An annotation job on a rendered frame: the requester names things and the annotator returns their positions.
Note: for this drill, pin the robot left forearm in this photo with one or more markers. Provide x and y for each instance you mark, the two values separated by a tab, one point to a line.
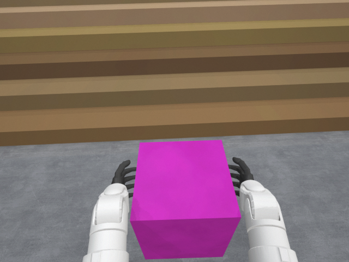
109	226

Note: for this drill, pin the robot right forearm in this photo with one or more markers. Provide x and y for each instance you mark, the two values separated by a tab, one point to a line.
264	224

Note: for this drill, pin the right robot hand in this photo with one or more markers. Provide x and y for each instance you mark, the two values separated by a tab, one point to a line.
244	173

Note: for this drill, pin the carton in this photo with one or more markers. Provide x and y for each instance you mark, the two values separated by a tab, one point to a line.
184	204

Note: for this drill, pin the left robot hand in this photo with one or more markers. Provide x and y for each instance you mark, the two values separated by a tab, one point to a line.
120	175

